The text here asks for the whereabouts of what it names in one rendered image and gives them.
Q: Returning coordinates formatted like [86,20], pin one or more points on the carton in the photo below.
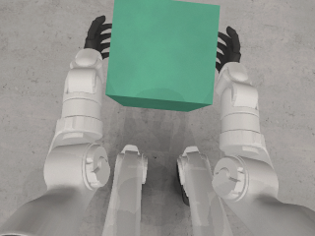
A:
[163,54]

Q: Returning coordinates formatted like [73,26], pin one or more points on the robot right foot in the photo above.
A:
[184,197]

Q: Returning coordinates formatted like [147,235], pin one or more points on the robot right thigh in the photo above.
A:
[207,213]

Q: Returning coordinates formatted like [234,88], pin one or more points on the robot right forearm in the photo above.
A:
[239,114]

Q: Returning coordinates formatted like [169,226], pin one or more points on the robot right upper arm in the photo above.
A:
[249,187]

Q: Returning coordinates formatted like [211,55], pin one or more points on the robot right hand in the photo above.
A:
[231,51]

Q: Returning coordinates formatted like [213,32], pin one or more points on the robot left upper arm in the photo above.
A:
[72,175]

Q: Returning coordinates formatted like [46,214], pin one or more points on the robot left forearm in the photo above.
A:
[82,102]

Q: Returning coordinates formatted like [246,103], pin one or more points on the robot left hand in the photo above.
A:
[95,38]

